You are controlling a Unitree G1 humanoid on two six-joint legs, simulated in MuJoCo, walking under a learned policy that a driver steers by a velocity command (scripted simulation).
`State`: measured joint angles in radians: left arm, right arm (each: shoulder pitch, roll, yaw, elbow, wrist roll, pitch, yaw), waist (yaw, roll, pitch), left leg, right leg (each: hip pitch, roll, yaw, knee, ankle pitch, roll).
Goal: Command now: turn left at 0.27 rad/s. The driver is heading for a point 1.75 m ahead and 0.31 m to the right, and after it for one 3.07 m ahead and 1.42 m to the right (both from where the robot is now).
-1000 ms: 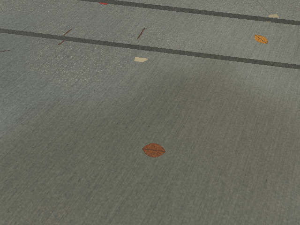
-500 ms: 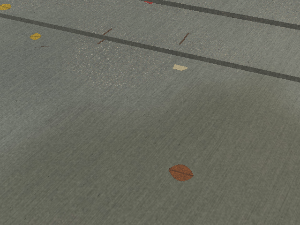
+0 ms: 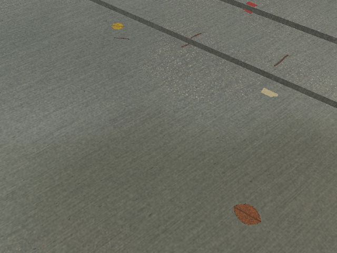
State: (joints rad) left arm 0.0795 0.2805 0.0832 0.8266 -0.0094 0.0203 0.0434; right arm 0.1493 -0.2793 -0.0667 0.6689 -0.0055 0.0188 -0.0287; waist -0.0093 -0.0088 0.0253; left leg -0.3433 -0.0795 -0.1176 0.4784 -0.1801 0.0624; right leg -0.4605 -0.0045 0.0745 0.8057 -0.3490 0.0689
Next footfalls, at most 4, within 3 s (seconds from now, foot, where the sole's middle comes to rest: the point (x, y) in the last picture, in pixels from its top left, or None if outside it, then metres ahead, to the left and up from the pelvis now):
0.10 right None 0.04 -0.16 -0.78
0.72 right None -0.01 -0.18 -0.78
1.30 left None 0.04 0.04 -0.78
1.76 right None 0.42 -0.16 -0.78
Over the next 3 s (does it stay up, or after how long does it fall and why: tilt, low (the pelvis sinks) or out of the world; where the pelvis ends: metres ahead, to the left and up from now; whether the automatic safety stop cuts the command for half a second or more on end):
stays up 0.87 -0.22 0.01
